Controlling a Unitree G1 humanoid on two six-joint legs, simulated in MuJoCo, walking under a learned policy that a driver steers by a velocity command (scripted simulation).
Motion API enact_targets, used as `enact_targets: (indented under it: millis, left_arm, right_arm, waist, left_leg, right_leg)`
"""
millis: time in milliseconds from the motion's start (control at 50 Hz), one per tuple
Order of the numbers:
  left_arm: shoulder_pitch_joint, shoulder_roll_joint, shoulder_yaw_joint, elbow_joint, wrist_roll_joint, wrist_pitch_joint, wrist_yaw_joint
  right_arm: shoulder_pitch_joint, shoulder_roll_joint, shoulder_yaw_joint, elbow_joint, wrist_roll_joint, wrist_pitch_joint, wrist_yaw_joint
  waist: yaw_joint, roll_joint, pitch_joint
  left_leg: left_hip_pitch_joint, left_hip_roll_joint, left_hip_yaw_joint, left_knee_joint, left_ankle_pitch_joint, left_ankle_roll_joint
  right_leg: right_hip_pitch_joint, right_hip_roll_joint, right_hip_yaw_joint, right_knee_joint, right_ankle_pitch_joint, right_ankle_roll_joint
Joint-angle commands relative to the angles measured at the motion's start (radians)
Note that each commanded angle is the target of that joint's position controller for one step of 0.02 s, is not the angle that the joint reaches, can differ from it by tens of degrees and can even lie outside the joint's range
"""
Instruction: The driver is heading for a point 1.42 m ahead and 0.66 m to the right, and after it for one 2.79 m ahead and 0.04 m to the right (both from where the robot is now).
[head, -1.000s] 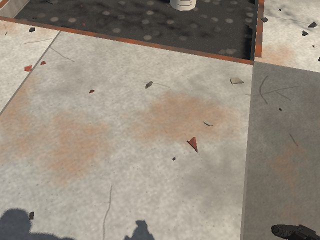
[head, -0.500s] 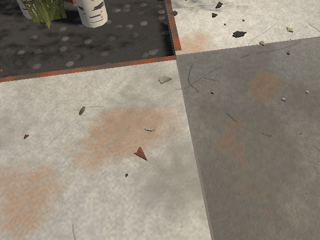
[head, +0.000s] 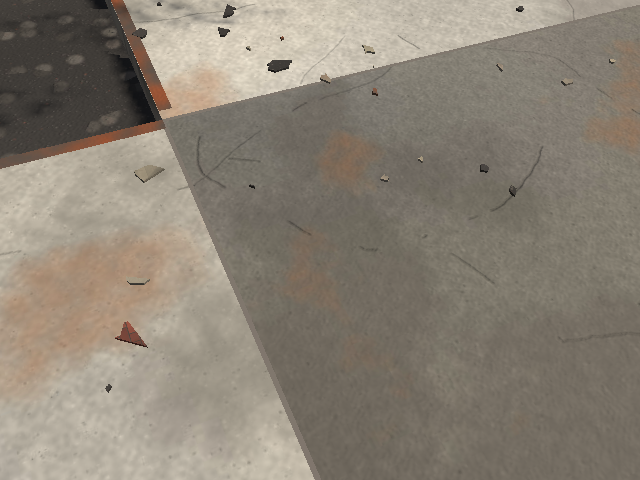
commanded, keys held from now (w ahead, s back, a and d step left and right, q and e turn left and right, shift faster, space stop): e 0.94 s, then no key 0.06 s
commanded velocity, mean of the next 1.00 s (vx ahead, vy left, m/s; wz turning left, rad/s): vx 0.00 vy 0.00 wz -0.59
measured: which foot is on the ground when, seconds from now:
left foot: down 0.00-0.20, up 0.22-0.68, down 0.70-1.00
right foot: up 0.00-0.18, down 0.20-0.70, up 0.72-1.00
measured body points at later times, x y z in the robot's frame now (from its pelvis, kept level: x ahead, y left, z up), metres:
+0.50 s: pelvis +0.00 -0.06 +0.00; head +0.03 -0.10 +0.45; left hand +0.23 +0.17 -0.07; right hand +0.08 -0.38 -0.11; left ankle +0.06 +0.10 -0.68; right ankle -0.01 -0.15 -0.74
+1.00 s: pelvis +0.01 -0.03 +0.00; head +0.05 -0.05 +0.45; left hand +0.29 +0.12 -0.10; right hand -0.03 -0.34 -0.10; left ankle +0.07 +0.07 -0.74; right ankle -0.08 -0.15 -0.69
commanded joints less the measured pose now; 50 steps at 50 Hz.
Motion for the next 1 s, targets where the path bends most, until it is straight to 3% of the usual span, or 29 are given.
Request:
enact_targets:
  millis: [20,60,140,180,200,220,240,260,280,300,320,380,460,560,640,680,700,720,740,760,800,840,900,1000]
  left_arm:
    - [-0.087,0.034,-0.004,-0.120,0.004,-0.019,-0.008]
    - [-0.088,0.027,-0.011,-0.128,0.008,-0.019,-0.016]
    - [-0.058,0.047,-0.001,-0.131,0.003,-0.009,-0.030]
    - [0.008,0.048,0.009,-0.111,0.004,-0.007,-0.034]
    - [0.050,0.082,0.024,-0.098,0.007,-0.008,-0.025]
    - [0.090,0.197,0.052,-0.113,0.008,-0.014,-0.009]
    - [0.066,0.239,0.048,-0.139,0.040,-0.038,-0.014]
    - [0.076,0.180,0.035,-0.131,0.049,-0.060,-0.024]
    - [0.036,0.151,0.022,-0.117,0.042,-0.072,-0.023]
    - [-0.014,0.131,0.018,-0.117,0.025,-0.072,-0.016]
    - [-0.050,0.113,0.008,-0.121,0.010,-0.068,-0.010]
    - [-0.065,0.109,0.000,-0.127,0.022,-0.061,0.003]
    - [-0.047,0.125,0.006,-0.118,0.018,-0.054,0.012]
    - [-0.061,0.139,0.012,-0.120,0.019,-0.043,0.005]
    - [-0.086,0.136,0.013,-0.122,0.008,-0.034,-0.001]
    - [-0.116,0.122,0.009,-0.126,-0.006,-0.027,0.005]
    - [-0.081,0.085,-0.002,-0.124,-0.001,-0.027,0.007]
    - [-0.024,0.044,-0.011,-0.131,0.003,-0.032,0.007]
    - [-0.025,0.134,0.016,-0.125,0.015,-0.041,0.010]
    - [-0.006,0.179,0.036,-0.105,0.010,-0.040,0.007]
    - [0.011,0.141,0.035,-0.067,0.006,-0.023,0.011]
    - [-0.009,0.093,0.021,-0.074,-0.003,-0.015,0.005]
    - [-0.082,0.058,0.004,-0.108,-0.006,-0.019,0.000]
    - [-0.088,0.027,-0.019,-0.122,0.011,-0.021,-0.014]
  right_arm:
    - [-0.001,-0.196,-0.050,-0.059,0.001,0.001,-0.006]
    - [-0.016,-0.221,-0.058,-0.063,0.007,0.004,0.003]
    - [-0.018,-0.243,-0.064,-0.055,0.031,0.001,0.020]
    - [-0.032,-0.231,-0.061,-0.048,0.052,-0.003,0.022]
    - [0.028,-0.190,-0.051,-0.024,0.045,-0.008,0.026]
    - [0.032,-0.124,-0.029,-0.049,-0.005,-0.009,0.030]
    - [-0.044,-0.120,-0.023,-0.102,-0.016,-0.013,0.021]
    - [-0.089,-0.173,-0.038,-0.104,0.002,-0.012,0.015]
    - [-0.091,-0.185,-0.044,-0.099,0.017,-0.009,0.013]
    - [-0.071,-0.183,-0.048,-0.079,0.012,-0.007,0.006]
    - [-0.060,-0.193,-0.051,-0.074,0.005,-0.003,0.002]
    - [-0.023,-0.167,-0.046,-0.060,0.009,-0.003,0.010]
    - [-0.061,-0.144,-0.034,-0.073,0.011,-0.005,0.010]
    - [-0.074,-0.146,-0.034,-0.084,0.017,-0.017,0.023]
    - [-0.043,-0.150,-0.038,-0.088,0.023,-0.035,0.037]
    - [0.021,-0.154,-0.045,-0.069,0.018,-0.043,0.042]
    - [0.049,-0.204,-0.057,-0.069,0.005,-0.041,0.036]
    - [0.007,-0.287,-0.069,-0.082,-0.013,-0.029,0.030]
    - [0.020,-0.249,-0.063,-0.089,-0.030,-0.032,0.031]
    - [-0.025,-0.201,-0.046,-0.105,-0.021,-0.034,0.025]
    - [-0.081,-0.154,-0.032,-0.116,0.003,-0.027,0.012]
    - [-0.059,-0.154,-0.026,-0.113,0.005,-0.019,0.001]
    - [0.009,-0.176,-0.034,-0.100,-0.005,-0.004,-0.008]
    - [0.000,-0.233,-0.052,-0.092,0.011,0.007,0.012]
  waist:
    - [-0.046,0.216,-0.106]
    - [-0.045,0.225,-0.111]
    - [-0.028,0.236,-0.109]
    - [0.020,0.210,-0.117]
    - [0.028,0.123,-0.136]
    - [0.017,-0.159,-0.157]
    - [0.033,-0.270,-0.177]
    - [0.078,-0.149,-0.203]
    - [0.046,-0.117,-0.157]
    - [0.022,-0.062,-0.138]
    - [0.006,-0.073,-0.124]
    - [-0.013,-0.083,-0.151]
    - [0.010,-0.091,-0.139]
    - [0.022,-0.108,-0.122]
    - [0.010,-0.121,-0.140]
    - [-0.034,-0.102,-0.150]
    - [-0.022,-0.010,-0.178]
    - [0.042,0.273,-0.137]
    - [0.010,0.291,-0.124]
    - [0.029,0.215,-0.103]
    - [0.036,0.170,-0.068]
    - [0.013,0.176,-0.056]
    - [-0.039,0.206,-0.081]
    - [-0.045,0.224,-0.115]
  left_leg:
    - [0.207,0.253,-0.145,-0.101,0.405,0.217]
    - [0.164,0.265,-0.107,-0.102,0.418,0.214]
    - [0.143,0.290,-0.078,-0.058,0.404,0.187]
    - [0.096,0.268,-0.029,0.038,0.342,0.126]
    - [0.006,0.224,0.033,0.156,0.234,0.057]
    - [-0.261,0.113,0.124,0.462,-0.168,-0.045]
    - [-0.449,-0.014,0.012,0.688,-0.465,-0.089]
    - [-0.455,0.007,-0.082,0.793,-0.435,-0.085]
    - [-0.454,0.025,-0.101,0.799,-0.347,-0.069]
    - [-0.452,0.037,-0.108,0.759,-0.266,-0.066]
    - [-0.436,0.035,-0.108,0.733,-0.211,-0.072]
    - [-0.363,-0.004,-0.095,0.696,-0.118,-0.093]
    - [-0.343,-0.025,-0.113,0.500,-0.105,-0.106]
    - [-0.243,-0.055,-0.128,0.340,-0.138,-0.093]
    - [-0.153,-0.073,-0.130,0.181,-0.127,-0.067]
    - [-0.005,-0.057,-0.113,-0.039,0.059,-0.039]
    - [0.121,0.080,-0.214,-0.078,0.146,0.011]
    - [0.180,0.279,-0.448,-0.112,0.338,0.147]
    - [0.104,0.399,-0.565,-0.131,0.383,0.280]
    - [0.076,0.370,-0.481,-0.121,0.354,0.273]
    - [0.078,0.245,-0.308,-0.104,0.255,0.187]
    - [0.088,0.212,-0.215,-0.108,0.328,0.191]
    - [0.197,0.230,-0.174,-0.106,0.371,0.216]
    - [0.148,0.260,-0.115,-0.092,0.437,0.225]
  right_leg:
    - [-0.075,-0.050,-0.043,-0.123,0.000,0.015]
    - [0.017,-0.063,-0.080,-0.220,-0.002,0.001]
    - [0.137,-0.050,-0.128,-0.410,0.038,-0.047]
    - [0.276,-0.019,-0.156,-0.619,0.188,-0.102]
    - [0.418,-0.021,-0.106,-0.708,0.329,-0.139]
    - [0.609,-0.257,0.226,-0.734,0.694,-0.228]
    - [0.566,-0.439,0.465,-0.721,0.862,-0.448]
    - [0.541,-0.402,0.411,-0.747,0.758,-0.466]
    - [0.502,-0.337,0.321,-0.747,0.670,-0.404]
    - [0.480,-0.280,0.270,-0.746,0.577,-0.347]
    - [0.451,-0.255,0.245,-0.747,0.580,-0.325]
    - [0.414,-0.215,0.222,-0.752,0.596,-0.327]
    - [0.422,-0.203,0.276,-0.745,0.479,-0.330]
    - [0.356,-0.189,0.377,-0.727,0.383,-0.332]
    - [0.374,-0.169,0.456,-0.681,0.466,-0.314]
    - [0.324,-0.117,0.439,-0.629,0.420,-0.259]
    - [0.229,-0.062,0.377,-0.529,0.226,-0.202]
    - [0.019,0.114,0.161,-0.327,-0.147,-0.131]
    - [-0.036,0.092,0.106,-0.083,-0.275,-0.077]
    - [-0.041,0.045,0.103,0.039,-0.205,-0.054]
    - [-0.071,0.028,0.076,0.121,-0.081,-0.020]
    - [-0.086,0.018,0.029,0.129,-0.026,0.003]
    - [-0.110,-0.019,-0.016,-0.007,-0.009,0.022]
    - [0.089,-0.047,-0.083,-0.268,-0.041,-0.001]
